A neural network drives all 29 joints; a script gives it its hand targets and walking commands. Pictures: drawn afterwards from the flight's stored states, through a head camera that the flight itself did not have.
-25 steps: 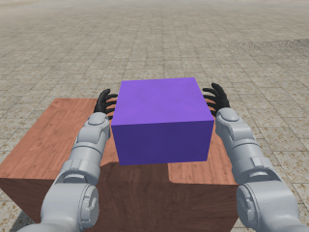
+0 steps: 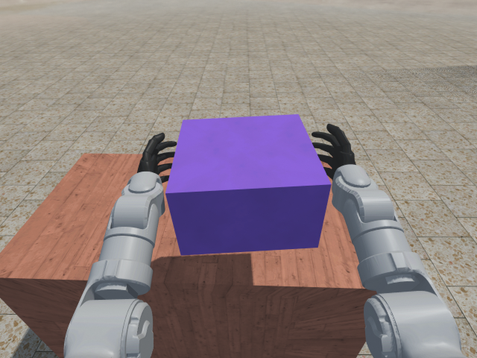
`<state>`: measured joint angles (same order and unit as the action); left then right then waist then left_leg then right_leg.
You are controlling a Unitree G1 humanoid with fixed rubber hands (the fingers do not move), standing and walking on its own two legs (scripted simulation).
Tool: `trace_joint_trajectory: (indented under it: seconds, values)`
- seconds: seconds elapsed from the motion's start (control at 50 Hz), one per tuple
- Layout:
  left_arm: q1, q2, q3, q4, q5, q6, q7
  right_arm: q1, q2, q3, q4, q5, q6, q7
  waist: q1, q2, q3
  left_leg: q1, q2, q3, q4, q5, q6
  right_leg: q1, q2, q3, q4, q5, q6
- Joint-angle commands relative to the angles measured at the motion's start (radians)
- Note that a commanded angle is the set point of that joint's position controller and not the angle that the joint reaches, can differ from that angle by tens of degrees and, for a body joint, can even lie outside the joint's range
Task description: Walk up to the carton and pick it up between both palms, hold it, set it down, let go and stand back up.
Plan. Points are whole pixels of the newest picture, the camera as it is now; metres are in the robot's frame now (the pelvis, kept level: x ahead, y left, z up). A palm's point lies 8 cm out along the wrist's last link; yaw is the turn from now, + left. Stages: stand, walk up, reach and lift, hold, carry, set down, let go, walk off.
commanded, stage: reach and lift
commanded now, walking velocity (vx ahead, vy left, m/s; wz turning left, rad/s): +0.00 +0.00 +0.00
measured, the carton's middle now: (244, 178) +0.41 +0.00 +0.14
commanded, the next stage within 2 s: hold in 0.10 s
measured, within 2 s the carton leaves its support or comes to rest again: neither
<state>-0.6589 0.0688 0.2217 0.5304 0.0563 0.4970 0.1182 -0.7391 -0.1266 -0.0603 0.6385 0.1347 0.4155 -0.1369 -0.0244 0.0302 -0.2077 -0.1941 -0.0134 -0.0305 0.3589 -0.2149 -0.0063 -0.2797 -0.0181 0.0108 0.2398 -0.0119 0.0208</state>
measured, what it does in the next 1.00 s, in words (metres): stands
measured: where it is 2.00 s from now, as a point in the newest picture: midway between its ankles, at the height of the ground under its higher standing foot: outside the picture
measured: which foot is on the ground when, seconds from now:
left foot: down 0.00-1.00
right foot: down 0.00-1.00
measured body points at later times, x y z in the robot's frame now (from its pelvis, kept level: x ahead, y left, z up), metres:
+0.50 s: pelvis -0.01 -0.01 +0.00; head -0.07 -0.02 +0.45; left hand +0.38 +0.16 +0.18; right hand +0.38 -0.17 +0.19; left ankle -0.02 +0.11 -0.75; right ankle +0.07 -0.14 -0.75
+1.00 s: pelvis +0.00 +0.00 +0.00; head -0.06 -0.01 +0.45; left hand +0.38 +0.17 +0.19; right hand +0.39 -0.16 +0.20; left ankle -0.02 +0.11 -0.75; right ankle +0.07 -0.14 -0.75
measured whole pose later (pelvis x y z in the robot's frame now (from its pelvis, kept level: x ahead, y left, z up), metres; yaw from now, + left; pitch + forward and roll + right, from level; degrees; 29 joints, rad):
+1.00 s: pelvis +0.00 +0.00 +0.00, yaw +0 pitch +1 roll +0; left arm -0.64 0.04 0.28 0.40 0.14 0.59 0.06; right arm -0.72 -0.11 -0.06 0.56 0.13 0.47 -0.15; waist -0.02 0.03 -0.19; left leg -0.14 -0.01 -0.03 0.34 -0.21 -0.01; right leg -0.23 -0.02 0.01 0.23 -0.02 0.02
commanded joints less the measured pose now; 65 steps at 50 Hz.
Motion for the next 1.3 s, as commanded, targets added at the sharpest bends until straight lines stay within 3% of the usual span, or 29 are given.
trace_joint_trajectory:
  seconds: [0.0, 0.18, 0.2, 0.22, 0.26, 0.28, 0.32, 0.4, 0.42, 0.44, 0.46, 0.52, 0.54, 0.58, 0.6, 0.64, 0.68, 0.72, 0.76, 0.8, 0.92, 1.0, 1.04, 1.06, 1.08, 1.14, 1.18, 1.24, 1.28]
  values:
    - [-0.737, -0.758, -0.377, -0.374, -0.056, -0.054, -0.219, -0.574, 0.694, 0.318, -0.279, 0.144, -0.038, 0.115, -0.102, 0.002, -0.299, -0.051, -0.050, -0.027, -0.084, 0.259, -0.069, 0.585, 0.072, -0.015, 0.054, 0.156, -0.027]
    - [-0.830, -0.751, -0.382, -0.370, -0.071, -0.044, -0.228, -0.704, 0.761, 0.327, -0.337, 0.129, -0.050, 0.132, -0.074, -0.037, -0.361, -0.118, -0.058, -0.010, -0.114, 0.091, -0.031, 0.628, 0.052, 0.001, 0.057, 0.075, -0.018]
    - [-0.800, -0.737, -0.335, -0.258, -0.044, -0.036, -0.228, -0.711, 0.726, 0.298, -0.294, 0.106, -0.043, 0.133, -0.076, -0.055, -0.236, -0.172, -0.050, -0.014, -0.135, 0.021, -0.022, 0.570, 0.050, -0.012, 0.042, 0.003, -0.024]
    - [-0.828, -0.725, -0.303, -0.279, -0.024, -0.038, -0.240, -0.676, 0.734, 0.263, -0.242, 0.083, -0.048, 0.141, -0.074, -0.017, -0.236, -0.183, -0.048, -0.012, -0.148, -0.021, -0.014, 0.573, 0.053, -0.021, 0.037, -0.046, -0.020]
    - [-0.785, -0.728, -0.278, -0.227, -0.017, -0.021, -0.238, -0.736, 0.733, 0.275, -0.272, 0.099, -0.048, 0.146, -0.047, -0.058, -0.248, -0.198, -0.049, -0.005, -0.161, -0.032, -0.010, 0.588, 0.056, -0.019, 0.042, -0.036, -0.025]
    - [-0.818, -0.725, -0.301, -0.265, -0.016, -0.023, -0.240, -0.648, 0.723, 0.226, -0.188, 0.074, -0.034, 0.146, -0.084, -0.016, -0.214, -0.203, -0.047, -0.014, -0.165, -0.053, -0.017, 0.583, 0.049, -0.017, 0.040, -0.052, -0.023]
    - [-0.856, -0.698, -0.300, -0.278, -0.013, -0.034, -0.241, -0.705, 0.736, 0.233, -0.217, 0.084, -0.056, 0.156, -0.058, -0.018, -0.250, -0.220, -0.043, -0.011, -0.178, -0.096, -0.004, 0.593, 0.051, -0.020, 0.043, -0.087, -0.025]
    - [-0.813, -0.701, -0.301, -0.225, -0.021, -0.026, -0.241, -0.725, 0.720, 0.253, -0.245, 0.081, -0.053, 0.139, -0.082, -0.063, -0.234, -0.185, -0.047, -0.012, -0.166, -0.035, -0.010, 0.594, 0.046, -0.014, 0.028, -0.041, -0.022]
    - [-0.859, -0.694, -0.286, -0.224, -0.010, -0.040, -0.241, -0.753, 0.750, 0.250, -0.236, 0.069, -0.057, 0.144, -0.055, -0.057, -0.225, -0.227, -0.043, -0.009, -0.179, -0.091, 0.009, 0.593, 0.044, -0.008, 0.030, -0.085, -0.016]
    - [-0.832, -0.700, -0.294, -0.317, -0.009, -0.039, -0.240, -0.670, 0.754, 0.252, -0.238, 0.064, -0.059, 0.150, -0.070, -0.026, -0.305, -0.205, -0.043, -0.007, -0.177, -0.037, -0.005, 0.643, 0.047, -0.024, 0.052, -0.024, -0.021]
    - [-0.792, -0.673, -0.259, -0.245, 0.005, -0.025, -0.241, -0.679, 0.758, 0.268, -0.232, 0.094, -0.050, 0.145, -0.048, -0.040, -0.222, -0.224, -0.043, -0.006, -0.177, -0.050, 0.008, 0.622, 0.043, -0.003, 0.043, -0.032, -0.022]
    - [-0.848, -0.683, -0.294, -0.264, -0.007, -0.024, -0.242, -0.701, 0.721, 0.246, -0.203, 0.079, -0.056, 0.151, -0.079, -0.002, -0.200, -0.209, -0.038, -0.006, -0.187, -0.061, -0.005, 0.582, 0.042, -0.015, 0.038, -0.072, -0.023]
    - [-0.774, -0.681, -0.275, -0.232, 0.002, -0.016, -0.253, -0.648, 0.716, 0.238, -0.200, 0.054, -0.050, 0.141, -0.095, -0.056, -0.186, -0.186, -0.034, -0.006, -0.179, -0.028, -0.008, 0.605, 0.043, -0.019, 0.030, -0.036, -0.027]
    - [-0.827, -0.704, -0.319, -0.322, -0.015, -0.025, -0.251, -0.662, 0.747, 0.256, -0.256, 0.074, -0.062, 0.137, -0.090, -0.003, -0.263, -0.160, -0.036, -0.010, -0.163, 0.043, -0.021, 0.623, 0.046, -0.011, 0.045, 0.024, -0.027]
    - [-0.805, -0.714, -0.341, -0.355, -0.036, -0.031, -0.243, -0.723, 0.761, 0.315, -0.351, 0.114, -0.073, 0.131, -0.075, -0.046, -0.338, -0.127, -0.045, -0.016, -0.127, 0.137, -0.024, 0.652, 0.055, -0.019, 0.053, 0.097, -0.026]
    - [-0.720, -0.733, -0.371, -0.372, -0.042, -0.022, -0.241, -0.640, 0.718, 0.331, -0.342, 0.129, -0.062, 0.117, -0.107, -0.023, -0.317, -0.074, -0.049, -0.017, -0.108, 0.225, -0.046, 0.652, 0.061, -0.020, 0.051, 0.164, -0.026]
    - [-0.702, -0.736, -0.349, -0.376, -0.018, -0.012, -0.238, -0.644, 0.734, 0.348, -0.376, 0.137, -0.053, 0.110, -0.085, -0.029, -0.325, -0.056, -0.040, -0.028, -0.101, 0.228, -0.044, 0.656, 0.069, -0.025, 0.059, 0.153, -0.027]
    - [-0.667, -0.724, -0.387, -0.431, -0.040, 0.009, -0.246, -0.598, 0.678, 0.328, -0.388, 0.142, -0.041, 0.097, -0.123, -0.002, -0.303, -0.025, -0.045, -0.026, -0.086, 0.322, -0.062, 0.631, 0.071, -0.015, 0.054, 0.207, -0.034]
    - [-0.683, -0.702, -0.319, -0.357, 0.005, 0.019, -0.254, -0.606, 0.684, 0.311, -0.331, 0.122, -0.032, 0.103, -0.077, -0.015, -0.239, -0.067, -0.047, -0.031, -0.109, 0.199, -0.045, 0.623, 0.067, -0.016, 0.032, 0.087, -0.026]
    - [-0.690, -0.714, -0.399, -0.466, -0.035, 0.021, -0.255, -0.548, 0.690, 0.343, -0.353, 0.134, -0.033, 0.103, -0.108, 0.021, -0.310, -0.016, -0.039, -0.027, -0.082, 0.349, -0.070, 0.623, 0.070, -0.017, 0.054, 0.196, -0.034]
    - [-0.636, -0.689, -0.370, -0.423, -0.012, 0.052, -0.277, -0.560, 0.661, 0.340, -0.388, 0.132, -0.004, 0.094, -0.110, -0.016, -0.205, -0.060, -0.044, -0.020, -0.096, 0.287, -0.071, 0.643, 0.052, -0.009, 0.045, 0.197, -0.033]
    - [-0.698, -0.686, -0.323, -0.372, 0.029, 0.059, -0.288, -0.635, 0.686, 0.279, -0.331, 0.088, -0.010, 0.112, -0.086, -0.016, -0.169, -0.132, -0.034, -0.019, -0.143, 0.083, -0.041, 0.636, 0.042, -0.015, 0.030, 0.023, -0.037]
    - [-0.683, -0.705, -0.347, -0.400, 0.001, 0.040, -0.272, -0.657, 0.700, 0.332, -0.416, 0.124, -0.032, 0.115, -0.067, -0.010, -0.272, -0.105, -0.044, -0.018, -0.127, 0.167, -0.044, 0.657, 0.060, -0.024, 0.047, 0.088, -0.036]
    - [-0.710, -0.707, -0.362, -0.405, -0.012, 0.036, -0.273, -0.670, 0.696, 0.327, -0.377, 0.115, -0.023, 0.117, -0.088, -0.031, -0.241, -0.109, -0.041, -0.025, -0.124, 0.158, -0.045, 0.639, 0.061, -0.025, 0.042, 0.078, -0.034]
    - [-0.711, -0.682, -0.326, -0.338, 0.013, 0.039, -0.273, -0.678, 0.699, 0.319, -0.347, 0.103, -0.020, 0.119, -0.059, -0.026, -0.185, -0.120, -0.043, -0.014, -0.132, 0.131, -0.039, 0.621, 0.043, -0.014, 0.028, 0.059, -0.036]
    - [-0.684, -0.697, -0.330, -0.389, 0.016, 0.036, -0.278, -0.614, 0.691, 0.296, -0.343, 0.100, -0.029, 0.119, -0.090, -0.029, -0.222, -0.097, -0.035, -0.022, -0.140, 0.134, -0.038, 0.646, 0.055, -0.031, 0.036, 0.071, -0.034]
    - [-0.708, -0.701, -0.310, -0.358, 0.015, 0.032, -0.275, -0.668, 0.700, 0.321, -0.352, 0.101, -0.036, 0.122, -0.062, -0.047, -0.237, -0.117, -0.039, -0.020, -0.143, 0.109, -0.030, 0.626, 0.064, -0.027, 0.030, 0.040, -0.032]
    - [-0.718, -0.696, -0.315, -0.374, 0.011, 0.030, -0.280, -0.639, 0.688, 0.284, -0.313, 0.088, -0.029, 0.118, -0.099, -0.027, -0.194, -0.122, -0.042, -0.012, -0.150, 0.103, -0.042, 0.619, 0.063, -0.033, 0.021, 0.037, -0.031]
    - [-0.741, -0.695, -0.318, -0.393, 0.023, 0.029, -0.279, -0.620, 0.714, 0.286, -0.310, 0.080, -0.034, 0.125, -0.081, 0.002, -0.226, -0.090, -0.040, -0.008, -0.145, 0.118, -0.040, 0.637, 0.049, -0.020, 0.032, 0.027, -0.037]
